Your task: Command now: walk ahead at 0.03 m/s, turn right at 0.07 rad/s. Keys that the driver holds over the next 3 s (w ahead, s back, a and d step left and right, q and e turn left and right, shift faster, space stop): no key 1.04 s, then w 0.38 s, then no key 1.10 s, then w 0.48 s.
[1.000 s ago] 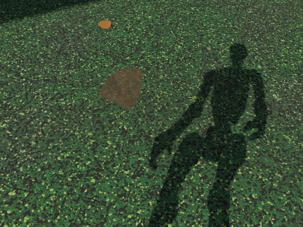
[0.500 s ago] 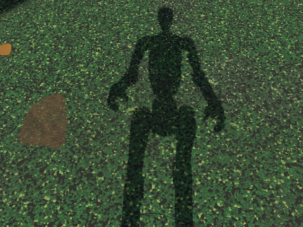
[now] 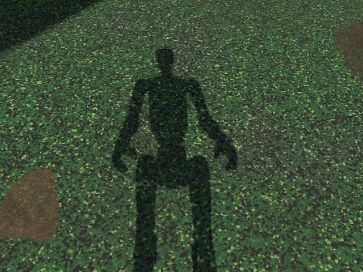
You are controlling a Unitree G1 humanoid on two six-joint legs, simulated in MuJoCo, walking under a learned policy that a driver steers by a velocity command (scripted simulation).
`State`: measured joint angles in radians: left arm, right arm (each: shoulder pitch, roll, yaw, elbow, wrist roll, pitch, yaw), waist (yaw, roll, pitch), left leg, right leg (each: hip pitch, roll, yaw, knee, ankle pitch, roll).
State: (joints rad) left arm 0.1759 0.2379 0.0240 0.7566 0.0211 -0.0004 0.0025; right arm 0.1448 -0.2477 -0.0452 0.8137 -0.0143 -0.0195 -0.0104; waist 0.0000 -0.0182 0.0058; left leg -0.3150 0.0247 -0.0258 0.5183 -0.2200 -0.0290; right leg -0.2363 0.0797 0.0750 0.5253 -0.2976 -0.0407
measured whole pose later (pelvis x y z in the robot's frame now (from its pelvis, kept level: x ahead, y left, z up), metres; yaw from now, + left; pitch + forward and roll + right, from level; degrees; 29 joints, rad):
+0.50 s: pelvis +0.01 +0.02 +0.00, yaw +0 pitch -2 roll +0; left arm 0.21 0.23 0.04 0.91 0.01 0.01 0.03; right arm 0.11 -0.24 -0.04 0.97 0.00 -0.01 -0.02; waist 0.00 0.00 0.04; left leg -0.24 -0.01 -0.01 0.51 -0.24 0.00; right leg -0.15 0.04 0.08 0.51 -0.32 -0.01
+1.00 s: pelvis +0.00 +0.03 +0.00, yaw +1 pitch -2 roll +0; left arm 0.24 0.20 0.02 1.06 0.00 -0.01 0.04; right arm 0.16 -0.22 -0.03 1.09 0.00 0.00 -0.04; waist -0.01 0.00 0.05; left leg -0.24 -0.02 -0.02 0.49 -0.21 0.01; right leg -0.15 0.03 0.07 0.48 -0.29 0.00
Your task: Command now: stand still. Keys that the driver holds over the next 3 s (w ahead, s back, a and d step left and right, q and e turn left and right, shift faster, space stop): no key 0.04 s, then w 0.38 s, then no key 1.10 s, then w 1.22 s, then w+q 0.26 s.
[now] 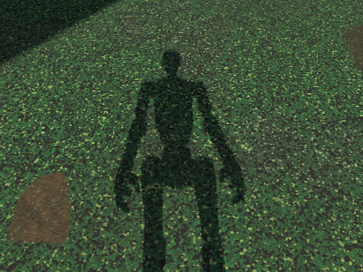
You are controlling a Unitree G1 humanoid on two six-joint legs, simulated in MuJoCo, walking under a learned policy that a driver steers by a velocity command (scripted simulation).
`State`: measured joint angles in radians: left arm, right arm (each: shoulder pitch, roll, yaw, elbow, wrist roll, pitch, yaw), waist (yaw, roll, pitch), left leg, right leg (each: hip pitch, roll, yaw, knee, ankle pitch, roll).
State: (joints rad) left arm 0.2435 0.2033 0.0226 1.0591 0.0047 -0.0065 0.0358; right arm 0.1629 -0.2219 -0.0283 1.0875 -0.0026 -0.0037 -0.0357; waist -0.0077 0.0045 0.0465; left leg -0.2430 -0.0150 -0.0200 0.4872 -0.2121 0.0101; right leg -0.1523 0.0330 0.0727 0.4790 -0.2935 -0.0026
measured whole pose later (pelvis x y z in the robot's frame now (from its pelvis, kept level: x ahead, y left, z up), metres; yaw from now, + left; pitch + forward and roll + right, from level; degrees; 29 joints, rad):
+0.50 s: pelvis +0.10 -0.01 +0.00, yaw -1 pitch +2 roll +0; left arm 0.48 0.19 0.02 1.09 0.00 -0.09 0.01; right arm 0.16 -0.26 -0.04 0.98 0.04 -0.11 0.02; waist 0.04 0.01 -0.01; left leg -0.59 0.01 0.04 1.15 -0.44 0.06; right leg -0.02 0.02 0.05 0.37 -0.38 -0.03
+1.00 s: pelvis +0.22 +0.03 -0.01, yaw -2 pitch -1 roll +2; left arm 0.22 0.21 0.03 1.00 0.02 0.02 0.05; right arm 0.14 -0.22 -0.01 0.98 -0.01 -0.03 -0.01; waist 0.00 -0.01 0.02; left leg -0.33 -0.08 0.08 0.44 -0.11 0.08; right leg -0.30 -0.05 0.04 0.59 -0.29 0.01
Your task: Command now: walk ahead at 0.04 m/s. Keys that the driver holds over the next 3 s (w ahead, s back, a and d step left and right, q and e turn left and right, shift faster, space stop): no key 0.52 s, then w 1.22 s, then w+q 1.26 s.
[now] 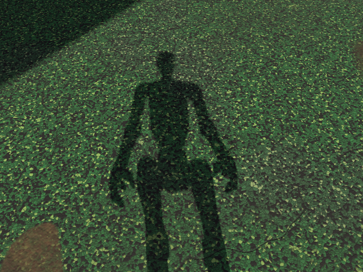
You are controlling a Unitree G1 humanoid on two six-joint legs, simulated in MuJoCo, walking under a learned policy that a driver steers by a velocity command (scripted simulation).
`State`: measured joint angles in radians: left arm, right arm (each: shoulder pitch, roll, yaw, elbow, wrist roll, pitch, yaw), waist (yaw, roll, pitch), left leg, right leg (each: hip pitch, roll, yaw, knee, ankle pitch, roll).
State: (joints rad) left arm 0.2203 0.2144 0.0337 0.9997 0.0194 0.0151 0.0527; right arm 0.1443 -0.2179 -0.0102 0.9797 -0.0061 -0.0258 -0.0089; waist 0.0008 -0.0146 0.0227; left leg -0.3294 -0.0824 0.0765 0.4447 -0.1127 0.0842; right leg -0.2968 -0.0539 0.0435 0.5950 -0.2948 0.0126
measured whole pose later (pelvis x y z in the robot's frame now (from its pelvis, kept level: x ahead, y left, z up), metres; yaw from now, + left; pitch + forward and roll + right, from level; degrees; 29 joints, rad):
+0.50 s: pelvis +0.05 -0.02 +0.01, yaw +1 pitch -1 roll +0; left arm 0.27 0.17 0.03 1.08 0.00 -0.02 0.04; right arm 0.16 -0.22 -0.02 1.04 0.00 -0.01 -0.03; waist 0.00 0.00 0.03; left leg -0.27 -0.03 0.04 0.50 -0.22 0.05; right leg -0.16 -0.01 -0.01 0.48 -0.32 0.01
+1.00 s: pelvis +0.16 -0.07 +0.01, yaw +1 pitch +1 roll +1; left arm 0.41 0.19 0.06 1.08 0.00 -0.11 0.00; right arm 0.18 -0.26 -0.06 1.00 0.03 -0.09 0.00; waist 0.04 0.03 -0.04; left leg -0.53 0.04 0.01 1.05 -0.28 0.07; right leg -0.14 0.01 -0.04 0.39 -0.28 -0.04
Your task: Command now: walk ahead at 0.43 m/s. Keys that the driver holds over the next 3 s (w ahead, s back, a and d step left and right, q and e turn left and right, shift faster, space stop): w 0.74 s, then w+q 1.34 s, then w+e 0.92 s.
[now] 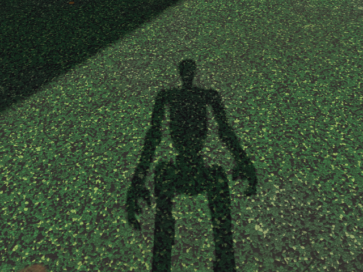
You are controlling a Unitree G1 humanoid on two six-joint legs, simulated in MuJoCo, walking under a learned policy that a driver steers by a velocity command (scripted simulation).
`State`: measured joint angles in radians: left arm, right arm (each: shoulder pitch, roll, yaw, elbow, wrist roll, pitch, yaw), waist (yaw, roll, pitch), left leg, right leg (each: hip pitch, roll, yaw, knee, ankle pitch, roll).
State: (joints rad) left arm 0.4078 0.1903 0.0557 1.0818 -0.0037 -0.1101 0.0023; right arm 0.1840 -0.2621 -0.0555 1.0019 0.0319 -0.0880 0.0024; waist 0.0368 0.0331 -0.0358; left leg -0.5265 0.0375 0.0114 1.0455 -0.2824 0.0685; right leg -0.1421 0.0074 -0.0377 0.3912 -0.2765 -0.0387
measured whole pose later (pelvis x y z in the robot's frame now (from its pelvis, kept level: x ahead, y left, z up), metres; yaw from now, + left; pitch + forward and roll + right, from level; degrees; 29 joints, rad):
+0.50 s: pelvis +0.28 +0.06 +0.00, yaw +0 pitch +1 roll +1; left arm 0.25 0.25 0.07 0.96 -0.03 -0.11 0.02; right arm 0.19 -0.24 -0.06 1.00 0.00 -0.10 0.04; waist -0.02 -0.03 0.04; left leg -0.27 -0.06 0.08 0.39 -0.14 0.07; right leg -0.52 -0.10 0.03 1.21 -0.30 -0.05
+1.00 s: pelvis +0.58 +0.00 -0.01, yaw +5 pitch +1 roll +0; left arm 0.16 0.23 0.06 0.89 0.01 -0.11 -0.02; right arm 0.29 -0.27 -0.06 1.00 0.04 -0.07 -0.01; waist -0.01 0.03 0.04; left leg -0.44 0.05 -0.04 1.19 -0.36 0.05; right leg -0.33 -0.01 -0.12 0.46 -0.16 -0.05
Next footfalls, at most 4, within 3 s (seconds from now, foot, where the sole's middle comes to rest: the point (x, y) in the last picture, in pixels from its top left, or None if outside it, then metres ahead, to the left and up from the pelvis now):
0.32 left None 0.36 0.15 -0.78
0.84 right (230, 237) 0.68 -0.10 -0.78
1.40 left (160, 186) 0.92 0.20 -0.78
1.90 right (171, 127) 1.28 0.17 -0.78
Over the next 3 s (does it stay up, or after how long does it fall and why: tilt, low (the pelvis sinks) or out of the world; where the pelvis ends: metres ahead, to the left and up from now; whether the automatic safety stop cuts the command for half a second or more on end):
stays up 1.54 0.49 -0.02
